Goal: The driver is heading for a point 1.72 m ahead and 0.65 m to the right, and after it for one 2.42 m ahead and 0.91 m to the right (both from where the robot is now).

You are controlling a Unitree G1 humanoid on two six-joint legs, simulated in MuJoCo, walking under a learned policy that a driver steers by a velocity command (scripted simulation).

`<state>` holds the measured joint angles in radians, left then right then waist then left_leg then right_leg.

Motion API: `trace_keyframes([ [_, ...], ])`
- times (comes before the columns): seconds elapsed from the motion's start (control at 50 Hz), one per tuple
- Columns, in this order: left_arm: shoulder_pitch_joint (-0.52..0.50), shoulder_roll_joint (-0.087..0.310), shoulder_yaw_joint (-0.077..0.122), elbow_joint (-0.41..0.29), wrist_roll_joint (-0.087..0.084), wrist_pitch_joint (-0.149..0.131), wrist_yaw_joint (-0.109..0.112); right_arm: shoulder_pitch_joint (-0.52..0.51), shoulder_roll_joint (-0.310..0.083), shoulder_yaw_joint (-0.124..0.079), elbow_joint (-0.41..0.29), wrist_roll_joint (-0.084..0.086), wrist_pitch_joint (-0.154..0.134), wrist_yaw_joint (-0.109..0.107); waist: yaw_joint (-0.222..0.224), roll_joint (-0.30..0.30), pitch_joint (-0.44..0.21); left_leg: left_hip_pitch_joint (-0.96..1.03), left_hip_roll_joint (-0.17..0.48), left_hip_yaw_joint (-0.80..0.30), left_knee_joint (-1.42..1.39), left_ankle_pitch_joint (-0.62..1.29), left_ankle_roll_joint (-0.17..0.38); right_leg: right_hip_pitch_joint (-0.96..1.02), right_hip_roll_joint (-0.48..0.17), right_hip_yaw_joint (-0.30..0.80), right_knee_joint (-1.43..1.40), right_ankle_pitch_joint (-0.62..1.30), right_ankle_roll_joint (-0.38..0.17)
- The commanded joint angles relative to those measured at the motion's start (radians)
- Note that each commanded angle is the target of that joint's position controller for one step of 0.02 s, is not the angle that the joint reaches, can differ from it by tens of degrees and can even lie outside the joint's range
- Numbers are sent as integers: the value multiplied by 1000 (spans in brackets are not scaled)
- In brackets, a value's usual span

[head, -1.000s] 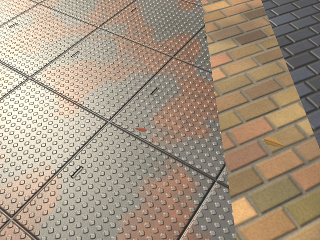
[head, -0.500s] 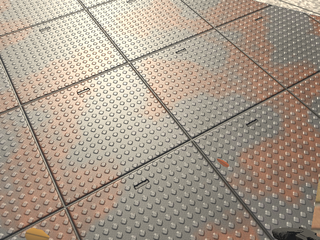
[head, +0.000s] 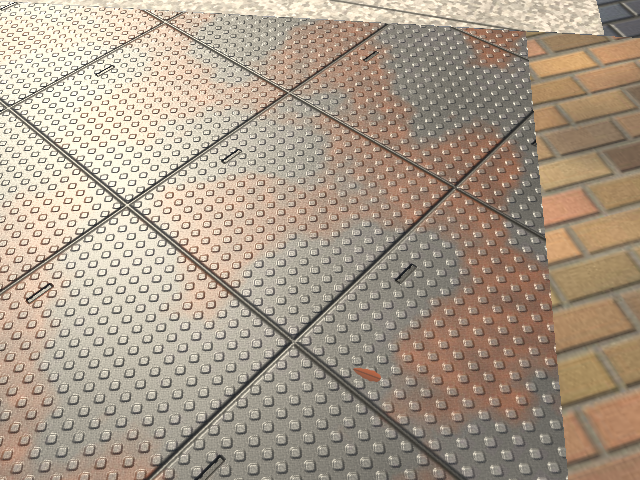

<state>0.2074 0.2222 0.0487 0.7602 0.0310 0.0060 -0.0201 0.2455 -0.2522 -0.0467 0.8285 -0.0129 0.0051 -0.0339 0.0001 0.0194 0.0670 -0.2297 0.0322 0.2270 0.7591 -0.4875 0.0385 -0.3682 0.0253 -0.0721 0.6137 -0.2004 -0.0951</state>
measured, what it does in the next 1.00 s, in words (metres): steps on the spot, turning right: left foot, then right foot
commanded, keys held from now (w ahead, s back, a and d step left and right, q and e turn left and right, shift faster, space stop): e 0.90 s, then no key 0.08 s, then q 0.02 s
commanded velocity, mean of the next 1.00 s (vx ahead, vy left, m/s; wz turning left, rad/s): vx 0.01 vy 0.00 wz -0.56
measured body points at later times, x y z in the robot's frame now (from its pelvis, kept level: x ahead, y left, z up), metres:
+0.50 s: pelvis +0.01 +0.03 +0.01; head +0.04 +0.04 +0.46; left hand +0.19 +0.27 -0.11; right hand +0.06 -0.26 -0.09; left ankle +0.04 +0.13 -0.73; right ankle +0.04 -0.07 -0.72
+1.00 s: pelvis -0.02 +0.02 +0.01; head -0.01 -0.01 +0.46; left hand +0.26 +0.16 -0.08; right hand -0.10 -0.26 -0.12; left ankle +0.04 +0.13 -0.69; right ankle -0.07 -0.04 -0.72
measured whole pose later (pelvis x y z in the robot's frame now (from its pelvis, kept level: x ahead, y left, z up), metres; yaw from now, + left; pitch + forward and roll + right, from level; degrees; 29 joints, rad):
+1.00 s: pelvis -0.02 +0.02 +0.01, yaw -35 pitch +0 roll +0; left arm 0.16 0.28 0.05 0.69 0.01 0.04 -0.03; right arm 0.24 -0.31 -0.06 0.73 -0.02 0.05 -0.01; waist -0.02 0.05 0.07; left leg -0.36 0.07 0.09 0.84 -0.50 -0.02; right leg -0.24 0.06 -0.01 0.55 -0.30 -0.06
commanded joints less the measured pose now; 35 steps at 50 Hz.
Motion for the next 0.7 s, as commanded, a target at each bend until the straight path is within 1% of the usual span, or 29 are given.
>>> trace_keyframes([
  [0.02, 246, 273, 82, -12, -49, -1, 18, 19, -73, -13, -103, -14, 24, 0, 70, -143, -253, -291, -46, -240, 511, -192, -51, 354, -416, 557, -241, 723, -326],
  [0.04, 171, 225, 69, -23, -40, 9, 25, -11, -77, -15, -107, -5, 25, 2, 48, -114, -147, -333, -30, -247, 517, -109, -54, 268, -362, 473, -263, 573, -295],
  [0.06, 87, 177, 53, -36, -31, 22, 30, -34, -86, -18, -105, -3, 20, 1, 17, -65, -69, -343, -7, -258, 446, -22, -57, 195, -288, 406, -298, 434, -231],
  [0.08, 31, 154, 45, -52, -35, 27, 35, -35, -104, -25, -107, -16, 19, 0, -4, -77, -48, -334, 1, -256, 389, 37, -63, 168, -234, 367, -310, 381, -186],
  [0.1, 9, 146, 42, -61, -30, 27, 34, -7, -104, -25, -96, -26, 24, 4, -16, -95, -74, -302, -12, -245, 381, 74, -69, 161, -200, 334, -304, 418, -170],
  [0.12, 16, 157, 45, -61, -28, 23, 30, 12, -95, -25, -92, -25, 30, 8, -19, -87, -107, -283, -24, -244, 372, 88, -75, 169, -190, 322, -295, 445, -163],
  [0.14, 29, 173, 50, -58, -27, 17, 25, 19, -85, -22, -94, -18, 33, 10, -18, -79, -129, -273, -27, -245, 345, 92, -80, 180, -184, 324, -291, 445, -158],
  [0.16, 40, 188, 55, -55, -25, 14, 23, 13, -77, -20, -100, -12, 36, 11, -14, -80, -136, -275, -28, -248, 310, 93, -85, 187, -180, 333, -294, 409, -155],
  [0.2, 53, 203, 61, -55, -21, 17, 21, -16, -76, -19, -114, -10, 42, 8, 4, -107, -128, -289, -27, -256, 241, 93, -91, 191, -175, 371, -311, 271, -152],
  [0.24, 61, 208, 64, -59, -17, 24, 20, -47, -83, -19, -128, -10, 45, 6, 21, -135, -116, -293, -29, -265, 182, 95, -93, 183, -171, 415, -328, 126, -151],
  [0.26, 64, 211, 66, -61, -15, 26, 19, -60, -85, -19, -135, -9, 44, 5, 28, -139, -112, -289, -32, -269, 154, 95, -92, 178, -170, 437, -332, 72, -150],
  [0.32, 58, 222, 72, -69, -8, 32, 14, -78, -86, -17, -150, -4, 35, 2, 37, -143, -110, -247, -48, -275, 75, 84, -83, 161, -167, 491, -322, 29, -146],
  [0.36, 45, 225, 75, -75, -5, 34, 10, -68, -90, -15, -155, 3, 26, -1, 34, -150, -118, -198, -65, -275, 17, 69, -70, 151, -164, 525, -304, 72, -138],
  [0.4, 24, 225, 77, -80, -6, 37, 6, -38, -94, -14, -157, 10, 17, -6, 22, -160, -126, -130, -86, -276, -69, 58, -51, 142, -157, 564, -287, 128, -119],
  [0.42, 7, 223, 77, -82, -9, 39, 4, -9, -93, -13, -153, 14, 12, -9, 8, -162, -128, -78, -96, -274, -142, 73, -39, 128, -148, 579, -276, 142, -102],
  [0.44, -17, 220, 77, -86, -16, 41, 4, 35, -88, -11, -143, 14, 6, -14, -21, -153, -127, 1, -103, -267, -265, 133, -28, 94, -124, 578, -258, 119, -71],
  [0.46, -31, 204, 72, -90, -27, 40, 8, 76, -105, -16, -134, 8, -2, -22, -45, -124, -121, 101, -69, -290, -417, 196, -14, 25, -79, 555, -224, 21, -18],
  [0.48, 7, 140, 57, -99, -33, 37, 12, 65, -191, -32, -146, -8, -6, -31, -14, 51, -115, 167, 143, -492, -546, 99, 34, -79, 20, 437, -63, -208, 48],
  [0.5, 20, 137, 60, -109, -28, 31, 20, -32, -277, -49, -183, -16, 0, -25, 8, 231, -66, 104, 353, -742, -599, 168, 142, -226, 190, 192, 158, -347, 86],
  [0.52, 2, 210, 75, -99, 9, 31, 21, -29, -231, -43, -183, -25, 2, -17, 5, 133, -54, 18, 372, -692, -556, 315, 200, -184, 89, 197, 353, -347, 95],
  [0.54, 24, 215, 83, -77, 4, 35, 13, -74, -160, -22, -192, -16, -1, -12, 38, 74, -51, -10, 303, -587, -528, 403, 186, -148, 82, 202, 436, -297, 95],
  [0.56, 57, 205, 82, -57, 1, 43, 5, -115, -132, -13, -201, -13, -1, -8, 60, 66, -43, -11, 237, -479, -506, 469, 156, -139, 78, 189, 503, -245, 102],
  [0.58, 73, 200, 81, -50, -2, 51, -6, -129, -128, -12, -207, -11, -3, -11, 64, 105, -58, 29, 198, -414, -489, 517, 140, -156, 74, 173, 554, -210, 111],
  [0.6, 81, 193, 77, -46, -6, 56, -15, -120, -125, -11, -212, -12, -4, -13, 53, 121, -66, 65, 180, -369, -470, 590, 140, -174, 70, 154, 573, -205, 125],
  [0.62, 61, 187, 72, -51, -11, 59, -20, -91, -127, -13, -207, -13, -3, -12, 33, 116, -70, 101, 175, -344, -458, 629, 143, -190, 63, 139, 562, -201, 138],
  [0.66, 6, 173, 63, -72, -15, 64, -24, -23, -140, -20, -190, -11, -3, -13, -9, 114, -77, 192, 198, -334, -437, 687, 159, -226, 49, 125, 504, -209, 157],
  [0.7, -29, 162, 55, -87, -17, 69, -27, 24, -157, -29, -174, -11, -3, -12, -36, 126, -85, 250, 226, -329, -420, 726, 172, -229, 34, 115, 434, -230, 165],
])
Velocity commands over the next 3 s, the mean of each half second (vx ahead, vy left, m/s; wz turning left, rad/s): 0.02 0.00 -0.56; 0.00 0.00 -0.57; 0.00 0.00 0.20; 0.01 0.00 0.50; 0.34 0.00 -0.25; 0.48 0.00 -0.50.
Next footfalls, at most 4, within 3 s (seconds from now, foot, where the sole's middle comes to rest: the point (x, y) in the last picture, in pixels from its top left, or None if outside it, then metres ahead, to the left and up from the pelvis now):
0.48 left None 0.08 0.12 -0.76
0.94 right None -0.04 -0.06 -0.76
1.44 left None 0.02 0.11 -0.76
1.98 right None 0.00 -0.08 -0.76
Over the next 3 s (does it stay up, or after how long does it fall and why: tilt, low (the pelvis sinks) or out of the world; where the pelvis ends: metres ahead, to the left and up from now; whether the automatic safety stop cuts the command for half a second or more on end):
stays up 0.30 -0.12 0.00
